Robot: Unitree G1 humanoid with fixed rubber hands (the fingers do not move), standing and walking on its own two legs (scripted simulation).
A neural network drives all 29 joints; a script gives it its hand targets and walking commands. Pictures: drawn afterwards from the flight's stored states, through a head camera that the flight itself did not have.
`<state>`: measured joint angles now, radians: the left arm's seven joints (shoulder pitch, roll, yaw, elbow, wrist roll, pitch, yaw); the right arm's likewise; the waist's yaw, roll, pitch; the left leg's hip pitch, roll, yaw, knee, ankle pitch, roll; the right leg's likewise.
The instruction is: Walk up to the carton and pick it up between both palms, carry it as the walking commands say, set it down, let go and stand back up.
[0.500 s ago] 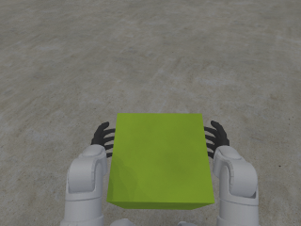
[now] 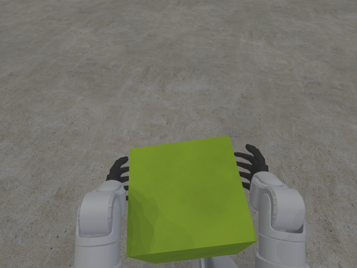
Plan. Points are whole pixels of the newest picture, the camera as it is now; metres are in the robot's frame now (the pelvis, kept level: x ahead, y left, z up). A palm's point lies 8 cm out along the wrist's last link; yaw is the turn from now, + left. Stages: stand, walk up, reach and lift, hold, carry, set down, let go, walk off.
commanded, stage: carry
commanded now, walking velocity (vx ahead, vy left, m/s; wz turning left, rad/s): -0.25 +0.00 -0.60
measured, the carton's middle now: (188, 206) +0.26 -0.01 +0.00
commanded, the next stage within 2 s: none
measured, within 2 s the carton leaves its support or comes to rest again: neither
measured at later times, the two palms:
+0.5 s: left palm out of the picture +0.11 +0.00 +0.08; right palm out of the picture +0.05 -0.28 +0.09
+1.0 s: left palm out of the picture -0.04 -0.10 +0.05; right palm out of the picture -0.18 -0.34 +0.04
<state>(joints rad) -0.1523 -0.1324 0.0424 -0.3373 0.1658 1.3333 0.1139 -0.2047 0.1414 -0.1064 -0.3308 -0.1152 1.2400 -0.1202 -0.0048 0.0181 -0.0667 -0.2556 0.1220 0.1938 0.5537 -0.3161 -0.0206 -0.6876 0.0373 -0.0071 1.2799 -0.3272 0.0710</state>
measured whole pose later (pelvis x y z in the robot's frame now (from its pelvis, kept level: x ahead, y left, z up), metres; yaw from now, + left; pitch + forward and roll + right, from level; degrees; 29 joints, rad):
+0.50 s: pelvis -0.18 -0.07 +0.00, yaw -15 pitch +5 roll +4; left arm -0.18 -0.14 0.07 -0.38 0.17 1.30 0.13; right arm -0.22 0.14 -0.08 -0.36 -0.10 1.20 -0.15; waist -0.03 -0.05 -0.05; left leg -0.35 -0.02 0.11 0.79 -0.52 -0.05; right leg -0.49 0.04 0.05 0.38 0.04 -0.07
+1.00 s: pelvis -0.35 -0.07 -0.02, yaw -31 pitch +3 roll +0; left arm -0.30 -0.16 0.04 -0.25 0.11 1.29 0.30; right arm -0.27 0.15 -0.14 -0.26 -0.15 1.20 -0.15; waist 0.01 0.03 0.05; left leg -0.51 0.16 0.15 0.98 -0.58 -0.09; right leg -0.44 -0.03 -0.06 0.71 -0.33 -0.01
